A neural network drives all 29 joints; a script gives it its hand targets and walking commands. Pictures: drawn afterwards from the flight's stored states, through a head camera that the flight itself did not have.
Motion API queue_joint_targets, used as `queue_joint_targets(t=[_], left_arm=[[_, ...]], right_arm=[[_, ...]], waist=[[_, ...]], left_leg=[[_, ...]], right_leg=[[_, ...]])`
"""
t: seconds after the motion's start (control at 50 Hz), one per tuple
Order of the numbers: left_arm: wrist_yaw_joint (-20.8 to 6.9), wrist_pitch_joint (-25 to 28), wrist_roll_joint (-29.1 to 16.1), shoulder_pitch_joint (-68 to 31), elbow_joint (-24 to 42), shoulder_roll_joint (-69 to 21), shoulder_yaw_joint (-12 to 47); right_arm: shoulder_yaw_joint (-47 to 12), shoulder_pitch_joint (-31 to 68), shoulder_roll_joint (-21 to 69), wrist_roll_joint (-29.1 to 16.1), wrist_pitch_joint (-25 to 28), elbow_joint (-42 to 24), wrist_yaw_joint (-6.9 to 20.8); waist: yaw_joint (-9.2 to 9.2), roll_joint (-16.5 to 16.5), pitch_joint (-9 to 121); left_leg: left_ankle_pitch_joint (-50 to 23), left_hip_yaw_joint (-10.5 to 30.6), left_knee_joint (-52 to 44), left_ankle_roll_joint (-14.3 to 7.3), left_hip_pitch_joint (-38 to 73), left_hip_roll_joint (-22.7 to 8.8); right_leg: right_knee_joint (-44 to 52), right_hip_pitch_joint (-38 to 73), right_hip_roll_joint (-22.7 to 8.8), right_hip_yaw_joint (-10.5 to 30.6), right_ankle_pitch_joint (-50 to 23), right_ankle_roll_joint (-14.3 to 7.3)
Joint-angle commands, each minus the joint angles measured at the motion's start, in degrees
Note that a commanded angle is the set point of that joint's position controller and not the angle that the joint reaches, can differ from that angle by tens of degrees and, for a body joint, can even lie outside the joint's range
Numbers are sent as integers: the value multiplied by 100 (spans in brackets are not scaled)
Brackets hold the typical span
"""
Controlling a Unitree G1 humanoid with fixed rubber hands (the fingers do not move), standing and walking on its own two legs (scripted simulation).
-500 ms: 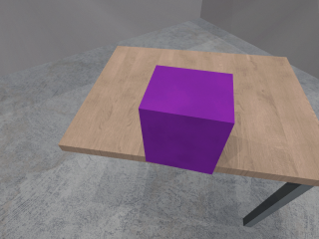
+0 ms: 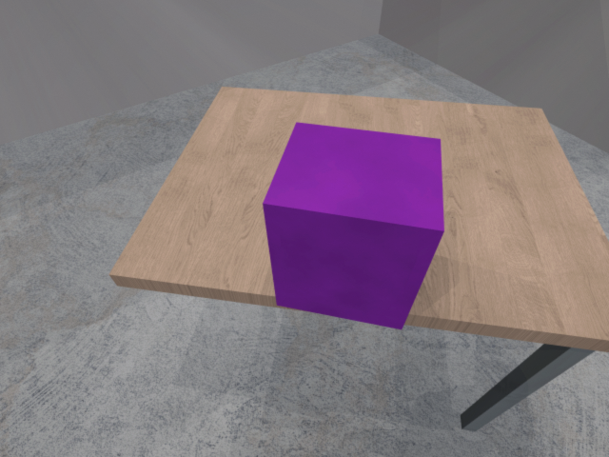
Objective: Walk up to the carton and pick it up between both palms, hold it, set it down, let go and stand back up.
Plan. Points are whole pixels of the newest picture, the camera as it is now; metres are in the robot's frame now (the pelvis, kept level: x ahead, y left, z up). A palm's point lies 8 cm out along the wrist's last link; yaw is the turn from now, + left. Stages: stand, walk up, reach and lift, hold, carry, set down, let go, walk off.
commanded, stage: stand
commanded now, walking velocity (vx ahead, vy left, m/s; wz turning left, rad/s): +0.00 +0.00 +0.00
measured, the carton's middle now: (351, 229) +0.42 -0.04 +0.06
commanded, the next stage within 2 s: walk up in 0.54 s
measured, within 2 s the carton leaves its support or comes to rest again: neither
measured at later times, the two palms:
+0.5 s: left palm out of the picture -0.05 +0.20 -0.15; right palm out of the picture -0.05 -0.19 -0.15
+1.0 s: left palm out of the picture -0.01 +0.24 -0.15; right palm out of the picture -0.02 -0.21 -0.15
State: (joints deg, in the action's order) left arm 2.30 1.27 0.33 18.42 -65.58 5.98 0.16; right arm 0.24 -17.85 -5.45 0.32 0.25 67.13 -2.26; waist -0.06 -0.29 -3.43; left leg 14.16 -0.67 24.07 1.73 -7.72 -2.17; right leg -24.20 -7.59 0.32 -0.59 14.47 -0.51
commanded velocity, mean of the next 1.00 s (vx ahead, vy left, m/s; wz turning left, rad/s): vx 0.00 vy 0.00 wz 0.00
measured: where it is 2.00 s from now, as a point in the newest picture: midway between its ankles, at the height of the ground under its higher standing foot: outside the picture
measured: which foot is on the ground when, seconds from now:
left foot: down 0.00-1.00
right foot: down 0.00-1.00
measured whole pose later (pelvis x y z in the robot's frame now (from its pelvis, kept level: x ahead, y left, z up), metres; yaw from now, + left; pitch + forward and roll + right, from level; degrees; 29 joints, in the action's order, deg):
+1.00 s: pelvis +0.01 +0.02 -0.01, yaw -4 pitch -1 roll +0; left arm 3.0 1.7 1.2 22.1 -60.3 8.3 -0.7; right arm 1.1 -19.3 -9.6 0.6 1.2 61.0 -2.6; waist -0.3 -0.1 -2.2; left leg 18.1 -5.2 28.4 0.0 -9.2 -1.6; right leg -30.1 -11.5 -0.5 3.8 17.6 1.4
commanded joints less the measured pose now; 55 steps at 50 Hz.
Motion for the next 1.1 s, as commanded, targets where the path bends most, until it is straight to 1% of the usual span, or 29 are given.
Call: queue_joint_targets(t=[0.0, 0.02, 0.04, 0.06, 0.08, 0.1, 0.14, 0.18, 0.2, 0.24, 0.28, 0.3, 0.34, 0.36, 0.38, 0.4, 0.44, 0.48, 0.52, 0.56, 0.58, 0.6, 0.62, 0.7, 0.72, 0.76, 0.8, 0.94, 1.08], left_arm=[[26, -3, -12, 565, -6, 353, -54], [37, 28, 10, 705, -47, 455, -62], [42, 56, -9, 632, 15, 404, -72], [21, 22, 4, 535, 19, 406, -56], [26, 38, -22, 416, 67, 307, -32], [-1, 41, -10, 477, 47, 308, -39], [5, 26, 10, 532, 31, 391, -44], [9, 14, 20, 737, -31, 431, -92], [10, 25, 23, 744, -25, 454, -86], [11, 23, -5, 744, -38, 311, -58], [2, 18, -15, 507, 49, 276, -51], [3, 18, -4, 554, 2, 253, -32], [-27, 32, -6, 613, 42, 417, -69], [-6, 7, 1, 732, -72, 272, -13], [7, -15, 22, 676, -106, 139, 20], [1, -12, 12, 799, -97, 280, -17], [6, -10, -18, 670, -51, 335, -25], [-3, 24, 21, 580, -8, 182, -2], [-10, 44, -36, 661, 2, 369, -41], [19, -1, 1, 489, -53, 228, -18], [-7, 15, 12, 606, -41, 266, -52], [8, -1, -5, 671, -24, 450, -58], [-10, 9, 11, 687, -40, 400, -82], [-9, 33, 7, 649, -41, 331, -80], [72, 109, 42, 998, 189, 569, -149], [110, 114, 43, 700, 298, 783, -220], [108, 91, 52, 675, 430, 750, -240], [89, 111, 102, 841, 746, 566, -117], [112, 90, 111, 894, 1097, 854, -158]], right_arm=[[77, -464, -449, 20, 47, -89, -1], [117, -517, -626, 26, 59, -49, -11], [49, -527, -377, 12, 52, -32, -19], [45, -636, -348, 2, 60, 32, -10], [79, -560, -536, -4, 58, -18, -1], [39, -640, -352, 11, 17, 54, 4], [30, -743, -257, 25, -14, 62, 2], [32, -508, -302, 36, 61, -4, -12], [81, -619, -531, 3, 80, -27, 2], [24, -601, -351, -1, 49, -2, 2], [35, -632, -311, 10, 46, 6, -2], [35, -717, -298, 6, 31, 25, 3], [41, -625, -409, 19, 36, -2, -11], [26, -723, -450, 24, 23, 55, -36], [15, -721, -345, 22, 54, -20, -2], [-3, -685, -320, 54, 47, 38, -21], [9, -616, -428, 18, 61, -28, 33], [42, -751, -506, 0, 54, 17, 9], [65, -704, -438, 6, 70, -28, 26], [-8, -837, -246, 44, 60, 67, 19], [-20, -905, -187, 51, 26, 84, 28], [-8, -971, -235, 43, 31, 58, 20], [17, -779, -367, 18, 70, -1, 8], [38, -707, -421, -6, 120, -65, -1], [174, -623, -920, 58, 149, -326, -72], [162, -670, -662, 49, 140, -373, -81], [152, -684, -602, 57, 126, -453, -65], [194, -664, -1012, 14, 131, -762, -60], [183, -512, -1226, 39, 16, -1095, -31]], waist=[[-50, -88, -437], [-37, 65, -171], [-46, -151, -283], [67, -293, -410], [33, -101, -288], [13, 251, -387], [42, -89, -404], [-119, -80, -290], [-14, 66, 23], [-53, 222, -251], [21, 177, -323], [38, -94, -362], [-34, 347, -274], [-75, 204, -510], [30, 223, -462], [-101, -50, -466], [-43, -258, -397], [37, 131, -360], [-8, -63, -139], [103, -125, -477], [55, 280, -514], [79, 235, -636], [-22, 178, -386], [-21, 40, -176], [-143, 97, -14], [-2, -124, -287], [-6, -198, -563], [14, 128, -163], [41, -17, -95]], left_leg=[[-634, 280, -491, -192, -353, -351], [-773, 243, -381, -218, -204, -356], [-853, 218, -398, -238, -196, -327], [-904, 295, -390, -227, -41, -376], [-779, 263, -443, -225, -187, -318], [-624, 233, -433, -214, -366, -280], [-613, 262, -472, -176, -339, -338], [-688, 246, -447, -195, -324, -336], [-650, 210, -416, -178, -124, -298], [-666, 225, -424, -182, -339, -351], [-501, 261, -381, -198, -398, -307], [-642, 270, -448, -202, -295, -325], [-484, 251, -448, -223, -301, -320], [-414, 313, -493, -216, -509, -343], [-406, 275, -496, -218, -553, -290], [-406, 299, -472, -243, -479, -290], [-494, 280, -434, -228, -413, -309], [-578, 248, -384, -244, -324, -318], [-719, 247, -387, -215, -104, -294], [-601, 282, -391, -192, -255, -310], [-589, 213, -346, -187, -381, -280], [-622, 280, -437, -206, -529, -317], [-723, 319, -439, -227, -473, -307], [-854, 313, -389, -244, -367, -316], [-46, 0, -145, -247, -98, -236], [292, -25, -84, -206, -366, -186], [390, -55, -112, -196, -422, -187], [-640, 125, -204, -445, -20, -517], [-783, -176, 183, -486, 10, -492]], right_leg=[[564, -347, -473, 336, -599, -134], [580, -170, -524, 428, -688, -147], [573, -235, -564, 435, -870, -166], [583, -504, -520, 389, -925, -138], [628, -427, -472, 414, -593, -160], [617, -351, -529, 467, -418, -161], [569, -405, -489, 345, -420, -136], [549, -250, -505, 427, -590, -160], [566, -212, -538, 429, -530, -172], [563, -360, -492, 352, -554, -120], [575, -365, -486, 391, -470, -136], [579, -455, -556, 415, -507, -164], [581, -462, -476, 377, -454, -141], [547, -411, -467, 375, -475, -148], [504, -399, -493, 383, -551, -121], [533, -478, -452, 344, -283, -107], [620, -528, -470, 371, -230, -123], [652, -512, -540, 454, -315, -143], [589, -537, -528, 429, -516, -127], [608, -695, -482, 384, -285, -120], [567, -593, -504, 399, -349, -126], [536, -554, -497, 389, -447, -122], [464, -374, -510, 360, -690, -110], [400, -224, -517, 331, -890, -100], [378, -364, -566, 587, -333, -90], [567, -595, -628, 792, 169, -157], [584, -912, -629, 893, 368, -172], [-316, -865, -344, 580, -967, -9], [-608, -995, -334, 816, -1392, -55]])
